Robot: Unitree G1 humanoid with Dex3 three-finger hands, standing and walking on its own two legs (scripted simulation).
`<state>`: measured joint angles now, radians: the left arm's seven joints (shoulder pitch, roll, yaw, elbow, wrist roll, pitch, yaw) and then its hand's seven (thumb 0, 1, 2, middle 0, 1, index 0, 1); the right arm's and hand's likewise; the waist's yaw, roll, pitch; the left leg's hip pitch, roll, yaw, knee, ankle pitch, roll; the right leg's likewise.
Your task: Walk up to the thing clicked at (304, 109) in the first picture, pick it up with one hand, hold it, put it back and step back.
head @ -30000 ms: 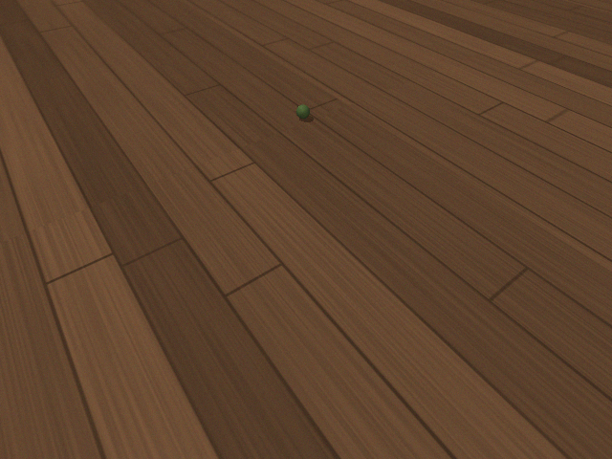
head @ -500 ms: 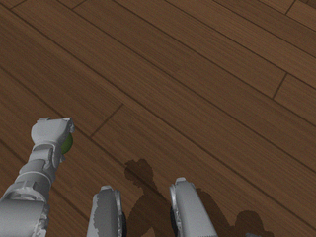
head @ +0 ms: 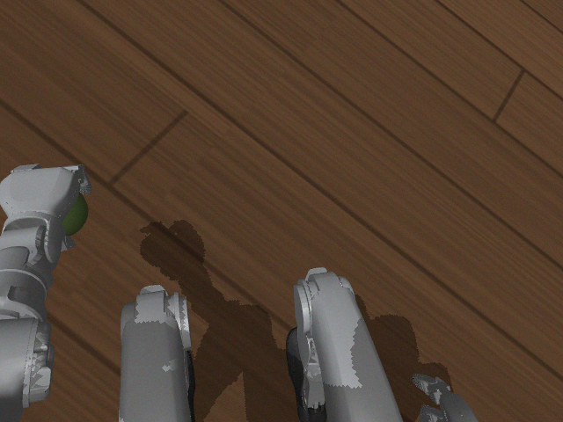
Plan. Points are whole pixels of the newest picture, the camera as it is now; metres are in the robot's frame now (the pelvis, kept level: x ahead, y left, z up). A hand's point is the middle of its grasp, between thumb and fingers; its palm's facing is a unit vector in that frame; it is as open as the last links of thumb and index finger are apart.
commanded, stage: crouch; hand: left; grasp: from above
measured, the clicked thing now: (56, 210) +0.44 +0.29 -0.18
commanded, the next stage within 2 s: lower in 0.68 s
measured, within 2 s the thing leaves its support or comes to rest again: neither
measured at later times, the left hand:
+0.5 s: hand (74, 221) +0.44 +0.28 -0.23, palm faces -0.46 -0.06 -0.89, open 10.1 cm
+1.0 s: hand (81, 223) +0.45 +0.29 -0.28, palm faces -0.49 -0.07 -0.87, open 10.0 cm
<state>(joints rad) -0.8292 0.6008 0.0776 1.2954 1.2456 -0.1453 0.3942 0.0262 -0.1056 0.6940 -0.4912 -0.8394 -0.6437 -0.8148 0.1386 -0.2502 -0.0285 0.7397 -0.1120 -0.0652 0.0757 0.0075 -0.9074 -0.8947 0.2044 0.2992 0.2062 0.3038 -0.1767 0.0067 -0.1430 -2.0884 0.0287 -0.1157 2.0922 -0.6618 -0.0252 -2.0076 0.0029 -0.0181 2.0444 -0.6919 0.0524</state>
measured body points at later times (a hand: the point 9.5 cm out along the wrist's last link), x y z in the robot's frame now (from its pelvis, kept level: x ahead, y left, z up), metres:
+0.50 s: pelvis -0.01 +0.00 -0.07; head +0.22 +0.06 +0.31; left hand +0.46 +0.28 -0.18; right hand +0.03 -0.27 -0.18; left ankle +0.08 +0.13 -0.39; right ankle +0.08 -0.14 -0.39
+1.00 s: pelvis -0.01 +0.00 -0.10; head +0.24 +0.07 +0.28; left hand +0.47 +0.29 -0.23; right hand +0.03 -0.27 -0.20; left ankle +0.08 +0.13 -0.39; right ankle +0.08 -0.14 -0.39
